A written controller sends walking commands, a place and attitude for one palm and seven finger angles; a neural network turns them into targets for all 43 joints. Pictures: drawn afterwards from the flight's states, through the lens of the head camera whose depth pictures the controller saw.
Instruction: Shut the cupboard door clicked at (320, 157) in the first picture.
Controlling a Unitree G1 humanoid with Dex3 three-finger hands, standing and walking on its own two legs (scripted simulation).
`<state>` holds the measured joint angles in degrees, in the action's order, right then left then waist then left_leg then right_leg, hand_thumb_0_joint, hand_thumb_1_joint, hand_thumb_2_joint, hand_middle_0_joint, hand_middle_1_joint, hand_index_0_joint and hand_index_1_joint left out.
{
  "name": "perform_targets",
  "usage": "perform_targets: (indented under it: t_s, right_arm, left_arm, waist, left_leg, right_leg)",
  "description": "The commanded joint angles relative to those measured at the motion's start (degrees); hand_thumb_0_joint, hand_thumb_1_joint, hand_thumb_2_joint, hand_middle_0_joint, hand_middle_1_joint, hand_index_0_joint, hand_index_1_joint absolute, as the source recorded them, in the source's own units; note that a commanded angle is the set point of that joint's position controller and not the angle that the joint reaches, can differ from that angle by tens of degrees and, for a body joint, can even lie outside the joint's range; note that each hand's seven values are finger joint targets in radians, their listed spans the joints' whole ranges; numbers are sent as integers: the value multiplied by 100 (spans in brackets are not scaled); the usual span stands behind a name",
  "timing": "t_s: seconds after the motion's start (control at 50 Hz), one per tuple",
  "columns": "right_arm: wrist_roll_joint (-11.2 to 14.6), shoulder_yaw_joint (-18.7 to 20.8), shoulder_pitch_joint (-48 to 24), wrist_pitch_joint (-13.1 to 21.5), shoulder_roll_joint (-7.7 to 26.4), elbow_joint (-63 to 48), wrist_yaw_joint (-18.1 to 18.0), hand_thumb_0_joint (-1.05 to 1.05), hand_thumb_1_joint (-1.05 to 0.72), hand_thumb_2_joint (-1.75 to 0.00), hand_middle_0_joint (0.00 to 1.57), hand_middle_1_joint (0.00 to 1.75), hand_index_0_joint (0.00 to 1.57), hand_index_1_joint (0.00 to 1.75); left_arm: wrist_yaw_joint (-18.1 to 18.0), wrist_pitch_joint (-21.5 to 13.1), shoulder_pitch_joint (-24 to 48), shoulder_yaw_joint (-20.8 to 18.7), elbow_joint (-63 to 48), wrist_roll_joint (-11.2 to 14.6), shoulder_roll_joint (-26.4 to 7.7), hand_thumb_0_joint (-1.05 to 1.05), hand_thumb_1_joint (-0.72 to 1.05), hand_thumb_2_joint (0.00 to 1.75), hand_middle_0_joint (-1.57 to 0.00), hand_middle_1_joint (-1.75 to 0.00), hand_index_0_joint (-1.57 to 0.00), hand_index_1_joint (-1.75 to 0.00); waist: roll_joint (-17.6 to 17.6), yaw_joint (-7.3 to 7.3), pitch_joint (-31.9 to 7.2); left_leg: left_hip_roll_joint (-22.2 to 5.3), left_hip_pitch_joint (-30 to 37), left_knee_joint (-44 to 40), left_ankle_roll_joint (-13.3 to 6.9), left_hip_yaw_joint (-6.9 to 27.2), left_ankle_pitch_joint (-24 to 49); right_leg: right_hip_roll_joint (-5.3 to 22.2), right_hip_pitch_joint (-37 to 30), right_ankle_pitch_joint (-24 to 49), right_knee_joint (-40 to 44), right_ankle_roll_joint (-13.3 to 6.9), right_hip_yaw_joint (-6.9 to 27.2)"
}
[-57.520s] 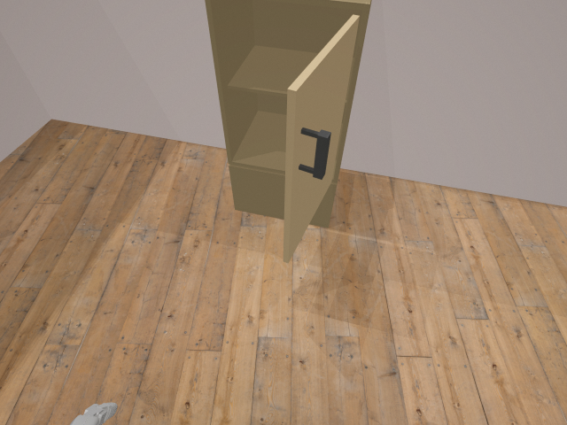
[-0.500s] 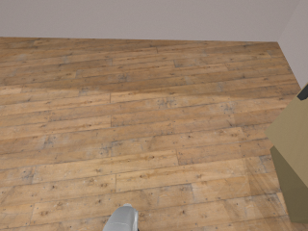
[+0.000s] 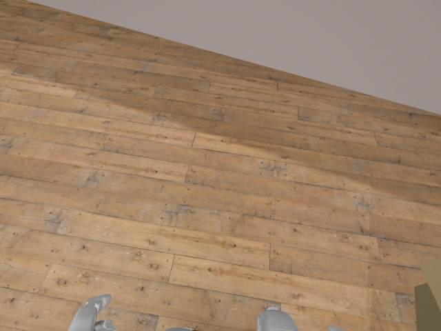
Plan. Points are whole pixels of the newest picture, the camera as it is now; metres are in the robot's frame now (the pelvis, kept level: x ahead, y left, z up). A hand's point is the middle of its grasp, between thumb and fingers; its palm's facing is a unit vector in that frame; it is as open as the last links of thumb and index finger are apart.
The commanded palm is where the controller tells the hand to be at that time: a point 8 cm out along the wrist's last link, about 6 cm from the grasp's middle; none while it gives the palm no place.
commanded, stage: turn to face it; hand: left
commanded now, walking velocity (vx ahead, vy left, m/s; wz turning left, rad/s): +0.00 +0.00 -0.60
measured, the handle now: out of the picture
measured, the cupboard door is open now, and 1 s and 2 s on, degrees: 24 24 24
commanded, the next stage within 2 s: none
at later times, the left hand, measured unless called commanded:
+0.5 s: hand out of the picture +0.12 +0.17 -0.19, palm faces -0.15 -0.97 -0.21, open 7.3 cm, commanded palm none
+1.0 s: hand (170, 283) +0.22 +0.12 -0.17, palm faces -0.47 -0.85 -0.25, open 7.4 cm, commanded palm none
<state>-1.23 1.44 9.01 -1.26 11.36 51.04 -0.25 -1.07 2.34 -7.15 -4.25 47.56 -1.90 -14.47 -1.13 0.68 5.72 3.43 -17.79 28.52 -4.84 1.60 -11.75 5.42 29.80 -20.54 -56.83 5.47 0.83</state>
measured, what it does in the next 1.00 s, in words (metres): steps on the spot, turning right: right foot, then left foot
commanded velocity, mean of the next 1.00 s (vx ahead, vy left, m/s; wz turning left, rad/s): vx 0.00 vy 0.00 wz -0.60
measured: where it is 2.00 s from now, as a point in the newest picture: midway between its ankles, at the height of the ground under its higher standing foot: outside the picture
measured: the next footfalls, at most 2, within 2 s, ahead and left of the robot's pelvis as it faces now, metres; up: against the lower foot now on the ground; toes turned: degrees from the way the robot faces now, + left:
right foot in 0.16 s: +0.07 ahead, -0.16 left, +0.00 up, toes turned -4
left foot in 0.46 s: +0.09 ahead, +0.10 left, +0.00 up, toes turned -10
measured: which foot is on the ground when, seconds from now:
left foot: down 0.00-0.18, up 0.20-0.44, down 0.46-0.78, up 0.80-1.00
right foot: up 0.00-0.14, down 0.16-0.46, up 0.48-0.76, down 0.78-1.00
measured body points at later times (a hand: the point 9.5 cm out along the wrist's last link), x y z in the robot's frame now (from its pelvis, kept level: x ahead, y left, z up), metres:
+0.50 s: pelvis +0.04 -0.01 -0.01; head +0.10 +0.00 +0.44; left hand +0.13 +0.22 -0.17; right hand +0.04 -0.27 -0.14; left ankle +0.05 +0.10 -0.74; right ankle +0.03 -0.15 -0.73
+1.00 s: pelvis +0.05 -0.02 +0.00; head +0.10 -0.05 +0.44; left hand +0.25 +0.16 -0.15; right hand +0.00 -0.30 -0.14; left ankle +0.10 +0.10 -0.68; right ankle +0.00 -0.13 -0.74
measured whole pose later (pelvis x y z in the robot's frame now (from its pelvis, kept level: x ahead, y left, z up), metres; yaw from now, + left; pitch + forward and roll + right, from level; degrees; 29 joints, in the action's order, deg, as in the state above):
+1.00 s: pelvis +0.05 -0.02 +0.00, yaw -30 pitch +1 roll -1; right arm -0.5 3.2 8.2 -2.9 13.6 51.2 -1.0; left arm -0.4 2.4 -11.1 -3.6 49.9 -1.8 -12.7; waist 0.1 -0.3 6.1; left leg -3.1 -26.1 56.9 3.7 -1.4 -25.0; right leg -1.5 16.3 -14.0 -29.2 -0.6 2.0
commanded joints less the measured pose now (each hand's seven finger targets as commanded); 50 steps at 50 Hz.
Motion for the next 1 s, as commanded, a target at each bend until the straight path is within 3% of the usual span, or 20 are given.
perform_targets:
  t_s: [0.0,0.1,0.14,0.16,0.22,0.3,0.38,0.4,0.44,0.46,0.56,0.66,0.72,0.74,0.76,0.78,0.8,0.82,0.86,0.98]
  right_arm:
    - [-37,238,417,142,848,-137,-141,0,-90,-90,20,30,20,30]
    - [53,193,524,162,653,183,-156,0,-90,-90,20,30,20,30]
    - [95,154,706,116,349,136,-112,0,-90,-90,20,30,20,30]
    - [68,162,851,45,366,165,-103,0,-90,-90,20,30,20,30]
    - [46,204,588,-33,502,182,-156,0,-90,-90,20,30,20,30]
    - [118,207,401,19,367,111,-198,0,-90,-90,20,30,20,30]
    - [126,222,832,59,331,196,-243,0,-90,-90,20,30,20,30]
    - [109,248,992,105,460,244,-263,0,-90,-90,20,30,20,30]
    - [-12,392,1045,157,1227,157,-305,0,-90,-90,20,30,20,30]
    - [-34,383,1012,126,1174,99,-306,0,-90,-90,20,30,20,30]
    - [-72,311,347,109,1039,-83,-314,0,-90,-90,20,30,20,30]
    - [-48,397,537,93,1209,-22,-248,0,-90,-90,20,30,20,30]
    - [1,437,301,71,1276,-119,-202,0,-90,-90,20,30,20,30]
    - [56,430,281,65,1124,-187,-164,0,-90,-90,20,30,20,30]
    - [85,330,107,43,631,-480,-121,0,-90,-90,20,30,20,30]
    - [65,300,-39,-70,789,-543,-172,0,-90,-90,20,30,20,30]
    - [71,308,-112,-102,752,-545,-154,0,-90,-90,20,30,20,30]
    - [54,310,-122,-71,731,-530,-153,0,-90,-90,20,30,20,30]
    - [38,315,-82,-37,856,-417,-122,0,-90,-90,20,30,20,30]
    - [79,242,54,-16,553,-450,-103,0,-90,-90,20,30,20,30]
  left_arm:
    - [11,-48,-507,100,-64,31,-110,0,90,90,-20,-30,-20,-30]
    - [8,-166,-973,115,299,54,-280,0,90,90,-20,-30,-20,-30]
    - [-13,-221,-864,51,332,20,-775,0,90,90,-20,-30,-20,-30]
    - [2,-198,-737,44,270,24,-924,0,90,90,-20,-30,-20,-30]
    - [-43,-162,-635,-47,299,28,-732,0,90,90,-20,-30,-20,-30]
    - [-89,-99,-844,-215,319,22,-745,0,90,90,-20,-30,-20,-30]
    - [-53,-16,-576,-262,261,68,-725,0,90,90,-20,-30,-20,-30]
    - [-29,9,-457,-233,211,108,-604,0,90,90,-20,-30,-20,-30]
    - [65,31,-386,-128,5,162,-134,0,90,90,-20,-30,-20,-30]
    - [67,45,-246,-147,-36,98,-291,0,90,90,-20,-30,-20,-30]
    - [251,143,-273,-143,64,67,-220,0,90,90,-20,-30,-20,-30]
    - [291,82,-236,-109,-48,72,-200,0,90,90,-20,-30,-20,-30]
    - [288,25,-725,-178,33,58,-375,0,90,90,-20,-30,-20,-30]
    - [255,-44,-1101,-245,129,19,-729,0,90,90,-20,-30,-20,-30]
    - [158,-127,-1367,-364,168,-25,-1371,0,90,90,-20,-30,-20,-30]
    - [81,-99,-1467,-351,188,64,-1469,0,90,90,-20,-30,-20,-30]
    - [49,-65,-1121,-318,78,55,-1318,0,90,90,-20,-30,-20,-30]
    - [11,-62,-729,-316,-47,24,-1127,0,90,90,-20,-30,-20,-30]
    - [-20,-82,-368,-229,-160,41,-899,0,90,90,-20,-30,-20,-30]
    - [31,-79,-499,-282,-189,-6,-1066,0,90,90,-20,-30,-20,-30]
  waist:
    - [964,28,-975]
    - [400,-226,-877]
    - [-794,-26,-520]
    - [-741,70,-379]
    - [-1594,-98,-413]
    - [-628,-203,-866]
    - [-681,19,-1113]
    - [-508,110,-1124]
    - [1801,155,-942]
    - [1392,198,-799]
    - [1078,-75,-263]
    - [1257,37,-509]
    - [914,-273,-628]
    - [111,-448,-826]
    - [-1649,-574,-826]
    - [-1444,-595,-820]
    - [-980,-433,-473]
    - [-1315,-296,-483]
    - [-1011,-148,-671]
    - [-568,-170,-1013]
  left_leg:
    - [-1432,808,-878,-553,1095,1638]
    - [-1124,338,-196,16,443,1038]
    - [-419,-276,478,502,-272,-952]
    - [-367,22,785,552,-381,-1412]
    - [-427,-461,1846,578,-204,-1704]
    - [-429,-726,1736,653,-164,-1766]
    - [-357,434,-20,682,-258,-572]
    - [-496,1232,-594,654,-266,-85]
    - [-2487,1815,-1294,-119,1560,933]
    - [-2828,1477,-1141,-472,1457,1376]
    - [-2242,1052,-754,-381,41,2439]
    - [-2262,1267,-348,-210,-342,2431]
    - [-2083,699,531,150,-690,1819]
    - [-1686,186,1528,467,-1037,905]
    - [-675,-1317,3011,811,-1223,-2262]
    - [-693,-1466,3794,785,-322,-2595]
    - [-833,-1667,4090,739,-29,-2124]
    - [-895,-1917,4091,763,28,-1791]
    - [-954,-1537,3885,844,43,-1325]
    - [-578,-675,1899,894,-302,-1285]
  right_leg:
    - [-221,-555,-2,958,-121,-196]
    - [-326,-2220,1442,3386,-320,65]
    - [954,-2069,2446,3751,-1000,1689]
    - [1332,-1565,2301,3911,-1318,1838]
    - [977,-1858,3033,3836,-1673,1940]
    - [829,-2716,4168,3351,-1678,1809]
    - [434,-2079,3155,3012,-1292,1771]
    - [147,-1400,2555,2819,-1047,1569]
    - [-885,130,-783,1248,-485,310]
    - [-654,38,-1204,307,-431,244]
    - [-387,-105,-716,69,-306,-169]
    - [-546,-794,-239,1387,-417,-555]
    - [-564,-1885,946,2670,-529,-612]
    - [-51,-2557,1900,3302,-730,70]
    - [1395,-3098,3642,3709,-1393,2294]
    - [1747,-2670,3407,3896,-1871,2633]
    - [1544,-2329,2288,4026,-1913,2321]
    - [1230,-2334,1961,4044,-1795,2291]
    - [914,-2212,2455,3741,-1673,1718]
    - [648,-2148,2708,3414,-1622,1642]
